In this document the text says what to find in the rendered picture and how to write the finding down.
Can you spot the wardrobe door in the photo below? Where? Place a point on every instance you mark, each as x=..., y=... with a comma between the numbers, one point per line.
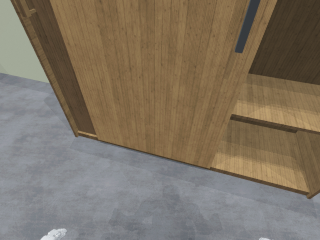
x=161, y=76
x=50, y=37

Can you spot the robot left hand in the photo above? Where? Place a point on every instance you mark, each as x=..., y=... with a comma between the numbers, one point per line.
x=55, y=234

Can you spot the handle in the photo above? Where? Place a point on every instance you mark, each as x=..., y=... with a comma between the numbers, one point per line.
x=22, y=5
x=246, y=26

